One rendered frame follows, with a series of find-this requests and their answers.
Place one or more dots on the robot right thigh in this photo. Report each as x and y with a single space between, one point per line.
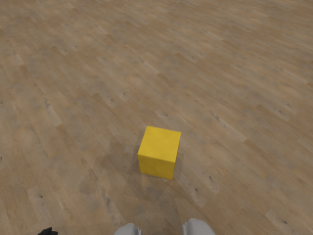
196 227

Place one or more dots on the robot thigh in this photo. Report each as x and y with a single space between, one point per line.
128 230
196 227

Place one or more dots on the carton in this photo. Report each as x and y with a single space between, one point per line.
158 152

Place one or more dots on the robot left thigh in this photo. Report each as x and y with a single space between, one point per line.
128 230

